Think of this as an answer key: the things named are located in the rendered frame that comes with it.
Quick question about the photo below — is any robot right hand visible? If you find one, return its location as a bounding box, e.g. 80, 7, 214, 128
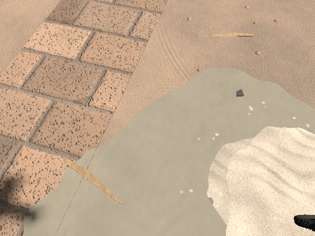
293, 214, 315, 232

